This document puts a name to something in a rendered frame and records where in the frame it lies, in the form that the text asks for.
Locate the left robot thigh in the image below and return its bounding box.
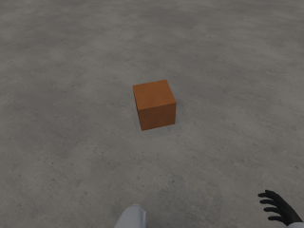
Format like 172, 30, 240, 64
113, 206, 146, 228

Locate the right robot hand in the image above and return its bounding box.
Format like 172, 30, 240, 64
258, 189, 303, 226

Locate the carton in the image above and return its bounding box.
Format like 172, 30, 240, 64
132, 79, 177, 131

